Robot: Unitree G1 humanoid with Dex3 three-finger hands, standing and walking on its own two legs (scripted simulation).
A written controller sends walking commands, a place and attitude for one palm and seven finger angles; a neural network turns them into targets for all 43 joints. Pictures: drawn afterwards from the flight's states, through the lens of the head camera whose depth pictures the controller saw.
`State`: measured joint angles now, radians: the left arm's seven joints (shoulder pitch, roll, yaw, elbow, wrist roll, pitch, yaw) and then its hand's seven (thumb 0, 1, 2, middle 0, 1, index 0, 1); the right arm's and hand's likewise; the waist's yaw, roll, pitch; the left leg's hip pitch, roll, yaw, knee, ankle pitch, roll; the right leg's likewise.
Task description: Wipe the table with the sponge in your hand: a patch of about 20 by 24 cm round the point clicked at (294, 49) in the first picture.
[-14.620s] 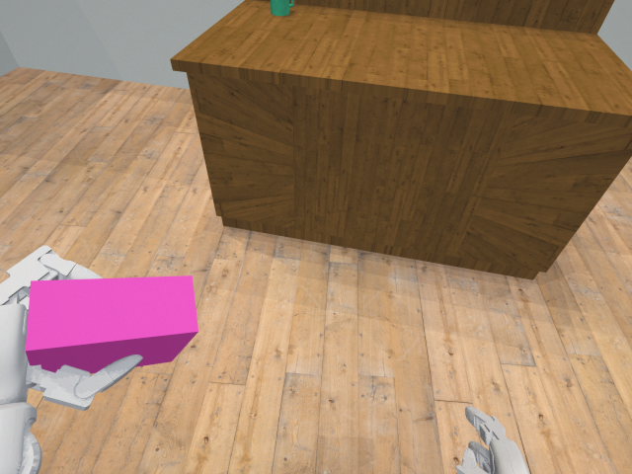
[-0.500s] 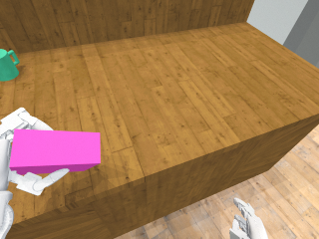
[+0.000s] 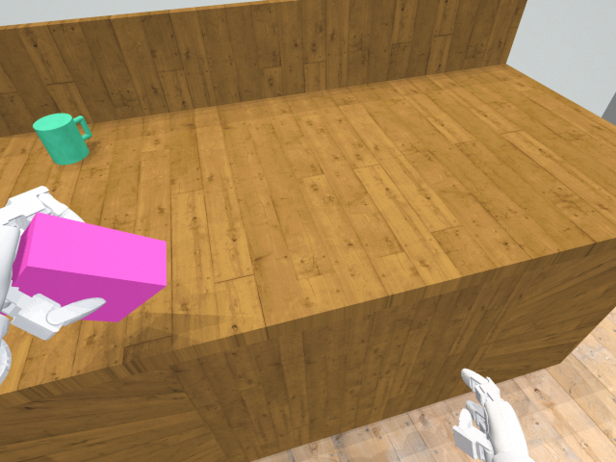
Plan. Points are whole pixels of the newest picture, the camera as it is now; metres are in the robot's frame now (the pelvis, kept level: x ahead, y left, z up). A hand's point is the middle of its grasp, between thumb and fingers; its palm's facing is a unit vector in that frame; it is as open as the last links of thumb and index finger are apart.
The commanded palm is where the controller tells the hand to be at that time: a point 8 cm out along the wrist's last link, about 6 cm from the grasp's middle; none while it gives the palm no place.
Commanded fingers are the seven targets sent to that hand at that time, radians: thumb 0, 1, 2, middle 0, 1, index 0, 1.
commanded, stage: turn the palm down, sponge in hand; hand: left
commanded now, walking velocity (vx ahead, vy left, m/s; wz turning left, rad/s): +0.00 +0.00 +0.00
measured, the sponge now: (104, 278) +0.25 +0.27 +0.15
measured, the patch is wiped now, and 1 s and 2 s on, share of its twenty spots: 0.00 0.00 0.00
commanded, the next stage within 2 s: move the sponge above the wiping area in 1.68 s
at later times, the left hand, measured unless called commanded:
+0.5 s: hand (78, 255) +0.25 +0.29 +0.19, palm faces +0.27 -0.39 -0.88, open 9.9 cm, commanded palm +0.22 +0.30 +0.24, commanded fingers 0.00 0.10 1.30 -1.20 -1.60 -1.20 -1.60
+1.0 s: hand (57, 238) +0.26 +0.31 +0.20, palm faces +0.24 -0.18 -0.95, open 9.9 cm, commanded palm +0.21 +0.31 +0.27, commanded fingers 0.00 0.10 1.30 -1.20 -1.60 -1.20 -1.60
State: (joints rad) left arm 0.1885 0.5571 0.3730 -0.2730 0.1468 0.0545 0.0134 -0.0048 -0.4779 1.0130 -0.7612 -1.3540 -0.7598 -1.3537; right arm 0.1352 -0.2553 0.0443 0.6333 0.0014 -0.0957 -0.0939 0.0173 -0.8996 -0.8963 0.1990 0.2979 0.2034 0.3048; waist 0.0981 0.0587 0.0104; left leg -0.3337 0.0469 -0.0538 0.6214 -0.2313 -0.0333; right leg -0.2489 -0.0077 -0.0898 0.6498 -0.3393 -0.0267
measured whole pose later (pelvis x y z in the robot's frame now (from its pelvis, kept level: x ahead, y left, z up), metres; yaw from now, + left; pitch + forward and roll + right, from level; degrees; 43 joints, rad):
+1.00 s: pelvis +0.01 +0.03 +0.01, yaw -2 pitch -4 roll +0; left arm 0.08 0.64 0.08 -0.43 0.67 0.44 -0.11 0.00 -0.48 1.02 -0.76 -1.35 -0.76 -1.35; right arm 0.00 -0.25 0.09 0.63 0.05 0.00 -0.10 0.02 -0.90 -0.90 0.20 0.30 0.19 0.30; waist 0.15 0.10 0.01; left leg -0.23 0.02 0.00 0.48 -0.18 -0.01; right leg -0.15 -0.04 -0.04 0.50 -0.27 0.01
